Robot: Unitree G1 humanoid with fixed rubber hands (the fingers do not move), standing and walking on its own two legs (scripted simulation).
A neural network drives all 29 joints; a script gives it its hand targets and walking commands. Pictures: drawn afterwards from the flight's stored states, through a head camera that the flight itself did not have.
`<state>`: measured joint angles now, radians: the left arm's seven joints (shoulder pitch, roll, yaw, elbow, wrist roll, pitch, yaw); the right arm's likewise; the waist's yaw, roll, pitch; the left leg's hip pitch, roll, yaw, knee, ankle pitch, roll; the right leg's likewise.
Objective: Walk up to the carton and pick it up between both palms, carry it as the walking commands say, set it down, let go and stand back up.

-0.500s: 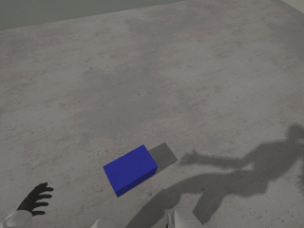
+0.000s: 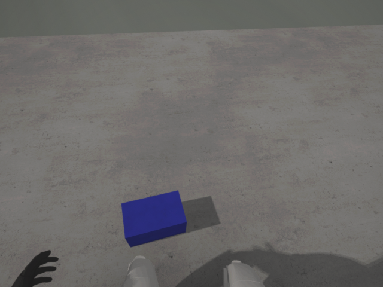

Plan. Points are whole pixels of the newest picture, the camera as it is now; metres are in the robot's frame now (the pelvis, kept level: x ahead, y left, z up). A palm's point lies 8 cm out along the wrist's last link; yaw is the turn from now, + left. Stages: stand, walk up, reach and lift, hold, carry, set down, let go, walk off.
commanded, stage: walk up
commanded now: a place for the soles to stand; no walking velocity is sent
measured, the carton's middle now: (154, 218) +0.47 +0.16 -0.63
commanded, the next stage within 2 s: none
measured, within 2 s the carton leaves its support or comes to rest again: neither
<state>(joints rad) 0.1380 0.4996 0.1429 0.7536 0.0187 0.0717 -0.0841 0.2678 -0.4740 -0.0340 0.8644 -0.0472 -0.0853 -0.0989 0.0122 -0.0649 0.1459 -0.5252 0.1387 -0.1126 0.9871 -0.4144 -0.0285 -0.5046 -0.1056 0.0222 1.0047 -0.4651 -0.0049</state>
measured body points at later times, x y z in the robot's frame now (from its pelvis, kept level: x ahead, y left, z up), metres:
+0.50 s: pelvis -0.04 -0.04 +0.02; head +0.00 -0.05 +0.47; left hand -0.13 +0.35 -0.04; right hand +0.17 -0.33 -0.10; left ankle -0.05 +0.10 -0.67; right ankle +0.06 -0.17 -0.67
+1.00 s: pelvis -0.01 +0.01 +0.04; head +0.01 -0.01 +0.49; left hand -0.06 +0.32 -0.06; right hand +0.16 -0.28 -0.09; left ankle +0.01 +0.18 -0.64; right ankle +0.06 -0.08 -0.67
